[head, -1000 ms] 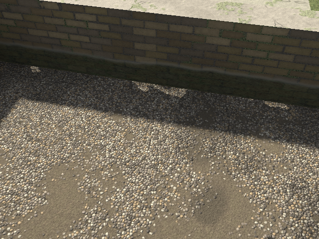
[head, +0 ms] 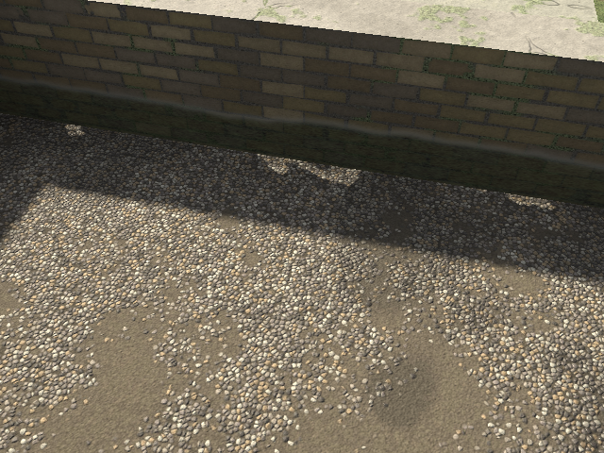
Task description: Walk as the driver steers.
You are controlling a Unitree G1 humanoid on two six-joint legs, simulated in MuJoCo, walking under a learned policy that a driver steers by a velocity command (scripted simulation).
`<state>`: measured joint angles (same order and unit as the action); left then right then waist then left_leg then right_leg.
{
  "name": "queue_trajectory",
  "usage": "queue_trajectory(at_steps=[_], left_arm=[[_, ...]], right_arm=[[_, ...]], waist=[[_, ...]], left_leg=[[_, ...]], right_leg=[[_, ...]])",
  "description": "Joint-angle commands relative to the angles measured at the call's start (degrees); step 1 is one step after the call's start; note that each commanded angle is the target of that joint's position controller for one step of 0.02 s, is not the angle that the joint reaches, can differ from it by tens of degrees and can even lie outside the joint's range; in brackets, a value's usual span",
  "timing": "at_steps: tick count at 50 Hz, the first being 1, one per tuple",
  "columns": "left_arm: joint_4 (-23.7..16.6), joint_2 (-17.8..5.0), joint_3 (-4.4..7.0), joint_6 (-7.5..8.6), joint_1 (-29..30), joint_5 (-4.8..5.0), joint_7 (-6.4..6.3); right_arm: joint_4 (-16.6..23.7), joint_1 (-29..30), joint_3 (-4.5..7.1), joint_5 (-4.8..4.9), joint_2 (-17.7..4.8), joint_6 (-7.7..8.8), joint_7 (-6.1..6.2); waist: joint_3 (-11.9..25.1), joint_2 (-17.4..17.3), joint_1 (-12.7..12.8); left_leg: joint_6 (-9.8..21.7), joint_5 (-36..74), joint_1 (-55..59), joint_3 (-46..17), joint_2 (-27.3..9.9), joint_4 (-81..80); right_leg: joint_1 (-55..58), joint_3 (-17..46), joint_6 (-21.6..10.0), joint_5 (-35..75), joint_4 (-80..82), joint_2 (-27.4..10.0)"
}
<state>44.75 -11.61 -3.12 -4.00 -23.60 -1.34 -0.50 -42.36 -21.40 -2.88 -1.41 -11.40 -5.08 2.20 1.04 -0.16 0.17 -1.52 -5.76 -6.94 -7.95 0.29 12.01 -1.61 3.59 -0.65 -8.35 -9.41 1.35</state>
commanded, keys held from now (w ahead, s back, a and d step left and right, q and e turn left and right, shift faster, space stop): no key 0.48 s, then w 0.52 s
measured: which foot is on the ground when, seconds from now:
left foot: down 0.00-1.00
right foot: down 0.00-1.00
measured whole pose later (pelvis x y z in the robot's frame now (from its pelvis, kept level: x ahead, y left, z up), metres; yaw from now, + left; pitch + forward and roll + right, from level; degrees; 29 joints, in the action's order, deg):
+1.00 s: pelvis +0.00 +0.00 +0.00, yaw +0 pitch +1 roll +0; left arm 34.6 -11.5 -7.2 -2.3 -15.7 -4.8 0.5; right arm -31.2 -10.7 -7.0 -4.8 -11.1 -3.8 2.3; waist 0.2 0.2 0.9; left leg -1.4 -8.1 -8.9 -7.7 0.7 16.3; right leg -3.6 4.0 -0.4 -10.9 -13.9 1.4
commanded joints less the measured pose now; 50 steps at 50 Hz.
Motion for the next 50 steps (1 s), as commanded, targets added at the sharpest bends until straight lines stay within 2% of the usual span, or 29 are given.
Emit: queue_trajectory(at_steps=[1, 6, 7, 9, 10, 13, 18, 19, 21, 22, 24, 26, 27, 28, 32, 35, 37, 38, 40, 44, 46, 50], left_arm=[[-1.51, -5.9, 1.46, 0.17, -3.92, 0.43, -0.61], [-0.33, -5.05, 1.38, 0.16, -4.26, 0.43, -0.85], [-0.57, -3.13, 0.69, 0.54, -5.77, -0.09, -0.15], [-0.24, -3.67, 0.76, 0.72, -6.26, -0.2, 0.17], [0.28, -5.73, 1.48, 0.36, -5.03, 0.4, -0.5], [0.75, -5.05, 1.33, 0.23, -5.18, 0.55, -0.89], [1.93, -4.5, 1.27, 0.21, -5.73, 0.53, -0.93], [1.67, -2.46, 0.51, 0.58, -7.21, -0.03, -0.24], [1.95, -3.13, 0.58, 0.76, -7.63, -0.14, 0.1], [2.45, -5.34, 1.35, 0.39, -6.39, 0.51, -0.58], [2.69, -4.84, 1.22, 0.26, -6.54, 0.67, -0.92], [3.35, -3.62, 0.82, 0.24, -6.98, 0.32, -1.14], [1.39, -1.07, -0.26, 0.82, -5.37, -0.52, -0.72], [0.97, -1.27, -0.43, 1.13, -4.61, -0.91, -0.67], [-2.11, -2.99, -0.81, 1.86, -3.55, -1.22, -0.99], [-4.26, -2.65, -1.11, 2.09, -2.42, -1.51, -1.11], [-5.82, -2.6, -1.26, 2.26, -1.28, -1.69, -0.78], [-6.77, -2.08, -1.7, 2.55, -0.3, -1.77, -0.65], [-8.14, -3.03, -1.86, 2.65, 0.32, -2.19, -0.29], [-11.23, -4.0, -2.46, 2.56, 3.1, -2.93, 0.22], [-12.5, -4.88, -2.51, 2.29, 4.61, -3.31, 0.62], [-15.17, -5.03, -3.12, 2.31, 8.27, -3.95, 1.25]], right_arm=[[1.84, -3.86, 1.41, -0.31, -5.27, 0.46, 0.43], [0.87, -4.49, 1.57, -0.04, -4.88, 0.37, 0.61], [2.22, -2.58, 1.3, 0.32, -4.42, 0.62, 0.19], [2.12, -3.03, 1.25, 0.22, -4.33, 0.63, 0.01], [0.54, -5.31, 1.52, -0.19, -4.79, 0.45, 0.41], [0.03, -5.57, 1.54, -0.09, -4.65, 0.4, 0.66], [-1.05, -6.2, 1.62, 0.06, -4.36, 0.45, 0.61], [0.45, -4.05, 1.43, 0.47, -4.16, 0.69, 0.22], [0.37, -4.5, 1.35, 0.33, -4.07, 0.69, 0.06], [-1.37, -6.94, 1.51, -0.14, -4.26, 0.52, 0.44], [-1.71, -7.08, 1.5, -0.08, -4.22, 0.53, 0.62], [-2.38, -7.58, 1.36, -0.1, -3.87, 0.42, 0.74], [0.62, -2.72, 0.94, 0.13, -3.35, 0.71, 0.6], [1.27, -1.83, 0.7, -0.21, -3.02, 0.8, 0.66], [4.17, -0.6, -0.14, -1.28, -3.13, 1.4, 1.16], [6.3, 0.37, -0.68, -1.58, -3.08, 1.54, 1.36], [7.84, 1.25, -1.0, -1.91, -3.04, 1.5, 1.45], [8.93, 3.0, -1.21, -1.86, -3.02, 1.7, 1.66], [10.25, 4.03, -1.65, -2.3, -3.08, 1.87, 1.67], [13.07, 7.77, -2.47, -2.9, -3.41, 2.05, 1.13], [14.15, 8.7, -2.73, -3.32, -3.82, 1.93, 0.6], [16.71, 12.82, -3.29, -3.65, -4.35, 1.96, -0.21]], waist=[[-2.77, -0.1, -0.19], [-3.9, -0.25, -0.07], [-3.7, -0.1, 0.82], [-2.77, 0.28, 0.58], [-2.75, 0.2, -0.4], [-4.4, -0.38, -0.19], [-4.46, -0.15, -0.01], [-4.23, 0.16, 0.85], [-3.33, 0.58, 0.6], [-3.4, 0.29, -0.37], [-4.67, -0.37, -0.2], [-4.9, -0.34, -0.16], [-6.58, 0.08, 0.66], [-5.6, 0.4, 0.5], [-3.51, 0.35, 0.33], [-3.09, 0.16, 0.27], [-2.43, 0.45, 0.12], [-1.97, 1.12, 0.1], [-0.47, 1.59, 0.06], [0.46, 0.63, 0.4], [0.58, -0.18, 0.35], [1.19, -0.63, 0.73]], left_leg=[[3.46, 4.54, -1.72, -0.21, -0.58, -1.7], [3.38, 4.78, -2.31, -0.11, -0.47, -2.02], [3.52, 8.05, -3.13, -0.94, -1.08, -2.0], [3.59, 9.07, -2.44, -1.0, -1.15, -1.72], [3.43, 5.56, -1.4, -0.19, -0.51, -1.88], [3.24, 3.98, -2.09, 0.04, -0.28, -2.29], [3.16, 4.69, -2.24, 0.11, -0.22, -2.34], [3.33, 7.9, -3.12, -0.69, -0.8, -2.22], [3.39, 8.83, -2.51, -0.74, -0.88, -1.94], [3.19, 5.29, -1.47, 0.05, -0.28, -2.18], [3.0, 3.76, -1.92, 0.27, -0.04, -2.48], [2.82, -1.01, -1.74, 0.66, 0.34, -3.67], [2.6, 1.39, -3.95, 0.05, 0.17, -3.81], [2.52, 2.15, -3.59, 0.09, 0.27, -3.68], [2.11, 3.31, -2.06, 0.92, 1.12, -2.17], [1.96, 3.33, -2.11, 1.56, 1.53, -0.98], [1.94, 3.93, -1.81, 1.84, 1.65, 0.11], [1.91, 6.21, -1.61, 1.91, 1.68, 1.26], [1.91, 9.13, -1.16, 1.69, 1.39, 2.43], [1.82, 11.69, -1.37, 1.37, 1.0, 3.72], [1.83, 10.89, -1.54, 1.02, 0.62, 3.3], [2.0, 11.71, -1.3, 0.18, -0.06, 3.68]], right_leg=[[-0.33, 2.49, -2.78, 6.81, 0.84, -1.81], [-0.63, 2.2, -2.68, 6.73, 1.01, -1.74], [-0.01, 2.33, -2.29, 8.57, 1.13, -2.21], [0.64, 2.39, -2.17, 9.95, 0.8, -2.29], [0.18, 2.26, -2.58, 8.19, 0.71, -1.8], [-1.05, 2.15, -2.57, 6.03, 1.48, -1.67], [-0.57, 1.92, -2.5, 7.06, 1.3, -1.59], [0.04, 2.04, -2.09, 8.78, 1.4, -2.06], [0.66, 2.11, -1.98, 10.06, 1.08, -2.13], [0.14, 1.98, -2.39, 8.3, 1.03, -1.63], [-0.93, 1.94, -2.42, 6.31, 1.7, -1.49], [-1.53, 1.55, -2.28, -0.93, 3.18, -0.9], [-2.28, 1.55, -1.58, -0.17, 3.19, -0.95], [-1.92, 1.61, -1.36, 0.03, 2.93, -0.85], [-1.92, 1.69, -1.36, 1.11, 1.94, -0.42], [-1.93, 1.75, -1.75, 1.89, 1.19, -0.34], [-1.89, 1.76, -2.06, 3.92, 0.32, -0.34], [-1.87, 1.71, -2.02, 7.69, 0.07, -0.57], [-0.67, 1.6, -1.96, 12.24, -1.31, -0.69], [-0.29, 1.93, -1.68, 14.03, -2.9, -0.93], [-0.62, 2.31, -1.58, 11.53, -3.64, -1.0], [-1.83, 2.87, -1.06, 9.9, -4.4, -1.39]])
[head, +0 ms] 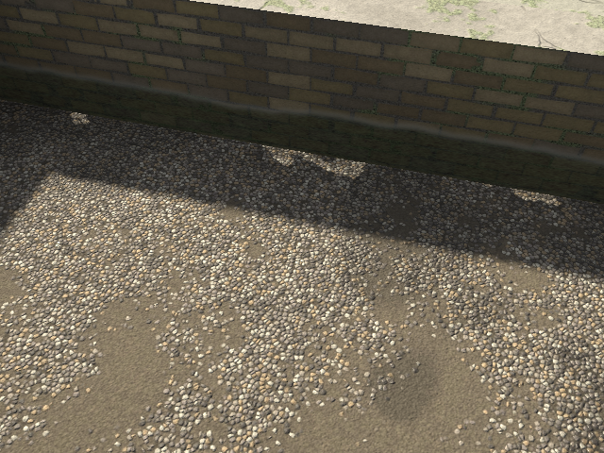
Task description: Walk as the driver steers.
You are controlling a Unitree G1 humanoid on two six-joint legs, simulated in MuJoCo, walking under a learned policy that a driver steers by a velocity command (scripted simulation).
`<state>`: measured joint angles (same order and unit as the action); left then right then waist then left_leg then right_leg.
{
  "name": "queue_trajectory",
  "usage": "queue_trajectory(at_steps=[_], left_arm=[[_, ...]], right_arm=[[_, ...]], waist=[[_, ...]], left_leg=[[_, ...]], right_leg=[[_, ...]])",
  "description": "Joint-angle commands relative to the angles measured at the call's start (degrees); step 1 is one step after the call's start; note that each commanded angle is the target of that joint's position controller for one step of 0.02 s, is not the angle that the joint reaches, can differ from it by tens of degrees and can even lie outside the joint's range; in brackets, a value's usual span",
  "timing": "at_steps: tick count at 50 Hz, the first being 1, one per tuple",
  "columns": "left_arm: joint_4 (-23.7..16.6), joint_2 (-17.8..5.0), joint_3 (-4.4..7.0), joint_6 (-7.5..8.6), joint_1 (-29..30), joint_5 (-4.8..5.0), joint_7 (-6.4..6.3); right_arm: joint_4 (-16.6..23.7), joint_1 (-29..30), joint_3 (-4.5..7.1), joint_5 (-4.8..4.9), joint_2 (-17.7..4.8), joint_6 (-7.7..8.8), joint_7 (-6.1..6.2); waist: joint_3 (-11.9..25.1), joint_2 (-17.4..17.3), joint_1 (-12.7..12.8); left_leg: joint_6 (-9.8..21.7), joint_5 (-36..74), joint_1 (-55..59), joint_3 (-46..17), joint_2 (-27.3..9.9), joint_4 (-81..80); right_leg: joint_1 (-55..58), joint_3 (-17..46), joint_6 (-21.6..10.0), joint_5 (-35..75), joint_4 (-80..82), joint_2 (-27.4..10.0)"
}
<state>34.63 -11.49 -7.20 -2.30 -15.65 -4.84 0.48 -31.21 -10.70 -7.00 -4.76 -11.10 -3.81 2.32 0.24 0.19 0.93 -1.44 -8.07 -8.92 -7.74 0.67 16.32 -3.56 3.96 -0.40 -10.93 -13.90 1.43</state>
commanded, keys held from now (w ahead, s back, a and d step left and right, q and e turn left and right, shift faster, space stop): w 0.52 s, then no key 0.48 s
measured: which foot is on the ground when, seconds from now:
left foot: down 0.00-1.00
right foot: down 0.00-1.00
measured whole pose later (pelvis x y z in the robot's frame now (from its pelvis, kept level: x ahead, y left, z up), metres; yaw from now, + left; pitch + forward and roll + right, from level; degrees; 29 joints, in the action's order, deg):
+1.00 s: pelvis +0.00 +0.00 +0.00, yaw +0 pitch +0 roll +0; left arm 37.7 -13.8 -4.7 -3.7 -21.5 -2.3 1.2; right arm -36.6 -15.0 -5.5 -2.3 -13.6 -4.1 1.2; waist 0.9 -0.3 0.5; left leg -1.3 -6.7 -7.1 -7.7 0.5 13.5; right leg -1.6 4.8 -0.2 -9.4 -10.8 1.3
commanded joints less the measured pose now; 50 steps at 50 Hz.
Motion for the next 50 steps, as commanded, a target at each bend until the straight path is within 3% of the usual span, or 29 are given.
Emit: queue_trajectory(at_steps=[1, 2, 3, 5, 13, 26, 29, 35, 36, 37, 41, 50], left_arm=[[-5.57, -5.26, 0.85, 0.67, 1.05, -0.59, 0.42], [-6.05, -5.36, 0.74, 0.72, 1.72, -0.7, 0.56], [-5.32, -6.69, 1.14, 0.34, 2.37, 0.08, 0.23], [-6.08, -7.26, 1.29, 0.0, 3.15, 0.42, -0.04], [-8.41, -7.38, 1.1, -0.34, 6.31, -0.19, 0.15], [-10.26, -8.1, 0.85, -0.18, 7.97, -0.22, 0.27], [-8.27, -8.87, 1.45, -0.42, 4.71, 0.58, 0.4], [-4.76, -9.21, 3.02, -1.04, 0.96, 1.99, 0.39], [-5.64, -7.62, 2.66, -0.65, 1.04, 1.35, 0.83], [-4.83, -7.79, 2.86, -0.54, -0.13, 1.22, 0.95], [-3.22, -8.11, 3.44, -0.53, -2.71, 1.88, 0.95], [0.24, -7.66, 4.27, -0.78, -8.08, 2.7, 0.46]], right_arm=[[6.01, 2.87, 0.71, -0.39, -4.81, 0.72, -0.45], [6.42, 3.55, 0.59, -0.48, -4.95, 0.75, -0.56], [5.29, 2.13, 0.8, -0.88, -5.47, 0.76, -0.36], [5.97, 3.93, 0.79, -0.39, -6.47, 1.27, -0.15], [6.98, 6.83, 0.32, -0.39, -6.63, 1.81, -0.9], [7.18, 7.67, 0.01, -0.63, -7.51, 2.05, -1.39], [5.11, 4.69, 0.54, 0.07, -8.31, 1.89, -1.44], [1.47, 1.09, 1.99, 1.49, -8.75, 1.32, -1.35], [2.89, 3.37, 1.78, 1.81, -7.9, 1.43, -1.66], [2.33, 2.48, 1.91, 1.79, -7.75, 1.33, -1.65], [1.0, 0.04, 2.36, 1.91, -7.85, 0.94, -1.33], [-1.87, -4.15, 3.23, 2.69, -7.55, 0.47, -0.82]], waist=[[2.47, -0.91, -0.02], [2.96, -0.93, -0.01], [4.61, -0.98, -1.19], [2.92, -1.96, -0.73], [3.77, -0.42, -0.53], [4.45, -0.59, -0.8], [4.59, -0.94, -0.82], [1.16, -0.65, -0.95], [-0.74, -1.13, 0.02], [1.42, -0.9, -0.09], [3.02, -0.03, -0.44], [0.42, -0.36, -0.55]], left_leg=[[1.94, 14.42, 0.89, -0.27, -0.64, -0.52], [1.97, 14.76, 1.12, -0.51, -0.85, -0.41], [1.74, 12.45, 3.12, -0.53, -1.04, -0.93], [1.7, 11.82, 2.12, -0.84, -1.27, -0.93], [1.93, 11.71, 1.6, -1.62, -1.87, -0.67], [1.84, 10.9, 1.53, -2.1, -2.43, -0.32], [2.55, 12.2, 2.7, -2.83, -3.16, -1.48], [3.5, 7.18, 1.66, -2.59, -2.95, -3.47], [3.33, 12.51, -0.23, -3.29, -3.47, -3.38], [3.41, 13.78, 0.92, -3.26, -3.54, -3.04], [3.39, 12.93, 2.63, -2.87, -3.4, -2.87], [3.41, 9.15, 1.35, -2.05, -2.88, -4.13]], right_leg=[[0.08, 2.62, -1.18, 12.65, -0.16, -1.61], [0.08, 2.76, -1.07, 12.77, -0.4, -1.78], [0.44, 3.27, -1.11, 10.53, 0.5, -1.75], [0.31, 3.14, -0.45, 9.5, 0.46, -2.24], [0.38, 3.2, 0.03, 8.78, -0.55, -2.72], [-0.42, 3.91, 0.25, 8.02, -0.81, -3.31], [0.91, 4.46, -0.24, 8.99, 0.38, -3.78], [1.07, 4.43, -1.33, 5.92, 2.88, -3.66], [0.73, 4.49, -1.01, 11.42, 2.31, -4.23], [2.02, 4.56, -1.07, 13.17, 1.95, -4.36], [2.36, 4.61, -1.16, 13.89, 2.51, -4.28], [1.54, 4.33, -1.46, 10.76, 4.48, -3.73]])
